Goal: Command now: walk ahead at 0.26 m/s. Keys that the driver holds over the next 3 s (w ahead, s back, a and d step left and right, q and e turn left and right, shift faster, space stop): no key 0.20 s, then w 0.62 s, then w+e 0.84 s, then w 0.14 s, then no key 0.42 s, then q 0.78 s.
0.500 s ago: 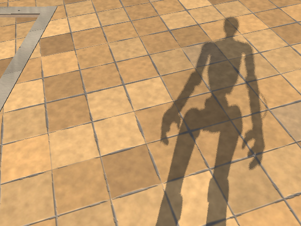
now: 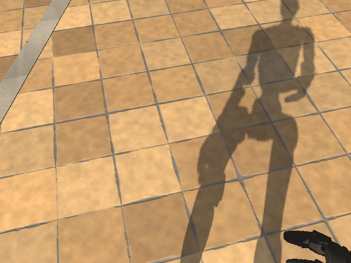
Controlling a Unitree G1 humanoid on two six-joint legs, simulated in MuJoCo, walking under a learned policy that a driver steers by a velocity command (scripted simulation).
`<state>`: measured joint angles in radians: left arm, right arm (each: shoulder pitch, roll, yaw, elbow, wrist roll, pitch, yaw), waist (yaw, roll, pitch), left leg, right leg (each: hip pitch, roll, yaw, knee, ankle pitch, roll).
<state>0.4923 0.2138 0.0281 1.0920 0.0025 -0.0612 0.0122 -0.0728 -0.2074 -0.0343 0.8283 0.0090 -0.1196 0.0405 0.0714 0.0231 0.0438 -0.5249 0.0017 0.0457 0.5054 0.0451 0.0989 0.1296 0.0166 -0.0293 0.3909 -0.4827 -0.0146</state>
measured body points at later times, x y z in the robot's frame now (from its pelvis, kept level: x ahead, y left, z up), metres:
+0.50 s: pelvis +0.13 +0.00 +0.03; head +0.13 -0.03 +0.48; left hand +0.24 +0.27 -0.09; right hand +0.20 -0.28 -0.12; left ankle +0.15 +0.10 -0.71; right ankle +0.13 -0.12 -0.71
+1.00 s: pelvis +0.35 +0.03 +0.00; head +0.40 +0.03 +0.45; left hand +0.26 +0.28 -0.13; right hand +0.58 -0.20 -0.09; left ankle +0.46 +0.14 -0.72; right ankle +0.15 -0.12 -0.69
